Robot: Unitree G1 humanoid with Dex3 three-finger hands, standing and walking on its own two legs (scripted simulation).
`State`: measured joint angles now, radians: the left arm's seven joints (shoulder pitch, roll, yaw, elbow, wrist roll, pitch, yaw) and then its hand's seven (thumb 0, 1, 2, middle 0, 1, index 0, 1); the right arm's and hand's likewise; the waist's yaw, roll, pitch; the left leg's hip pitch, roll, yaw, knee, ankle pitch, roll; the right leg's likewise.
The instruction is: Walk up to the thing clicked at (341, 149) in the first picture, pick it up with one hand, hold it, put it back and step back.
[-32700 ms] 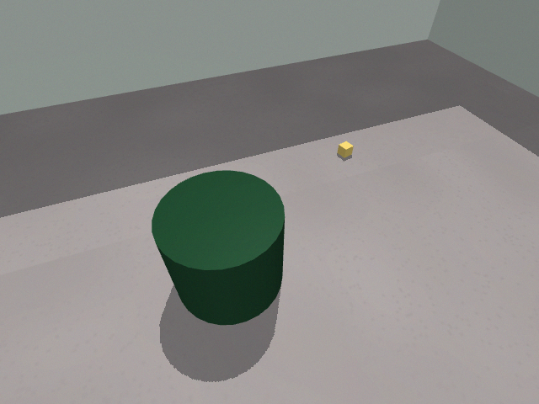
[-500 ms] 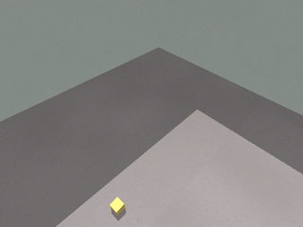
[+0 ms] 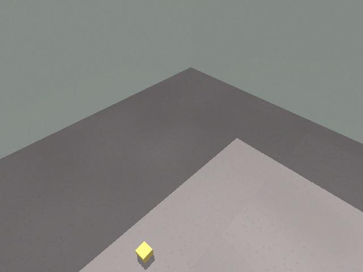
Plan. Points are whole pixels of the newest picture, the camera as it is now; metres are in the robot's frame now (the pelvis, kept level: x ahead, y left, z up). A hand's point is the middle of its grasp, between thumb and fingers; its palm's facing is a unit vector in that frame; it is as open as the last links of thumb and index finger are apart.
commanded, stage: stand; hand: left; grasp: from above
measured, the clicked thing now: (144, 252) +0.43 +0.23 -0.75
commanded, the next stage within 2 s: step back in 1.60 s
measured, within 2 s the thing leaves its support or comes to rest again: neither
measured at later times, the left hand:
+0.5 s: hand out of the picture +0.07 +0.23 -0.16, palm faces -0.01 -0.94 -0.33, open 7.4 cm
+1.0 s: hand out of the picture +0.10 +0.23 -0.15, palm faces -0.01 -0.94 -0.34, open 7.4 cm
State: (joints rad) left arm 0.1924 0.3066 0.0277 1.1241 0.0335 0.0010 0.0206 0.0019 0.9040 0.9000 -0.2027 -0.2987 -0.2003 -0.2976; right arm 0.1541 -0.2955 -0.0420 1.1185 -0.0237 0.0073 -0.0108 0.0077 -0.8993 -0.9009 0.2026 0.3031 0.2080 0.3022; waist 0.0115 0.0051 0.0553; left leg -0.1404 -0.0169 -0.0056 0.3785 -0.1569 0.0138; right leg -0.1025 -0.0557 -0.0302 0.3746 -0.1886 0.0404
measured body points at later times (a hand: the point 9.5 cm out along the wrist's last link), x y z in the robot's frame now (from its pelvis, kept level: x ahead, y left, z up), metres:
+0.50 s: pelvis +0.01 -0.01 +0.00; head +0.01 -0.02 +0.45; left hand +0.07 +0.27 -0.14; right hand +0.07 -0.31 -0.14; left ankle +0.04 +0.11 -0.74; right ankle +0.01 -0.14 -0.74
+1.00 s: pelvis +0.02 -0.02 +0.00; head +0.03 -0.02 +0.45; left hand +0.10 +0.28 -0.13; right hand +0.09 -0.31 -0.13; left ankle +0.04 +0.11 -0.74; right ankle +0.01 -0.14 -0.74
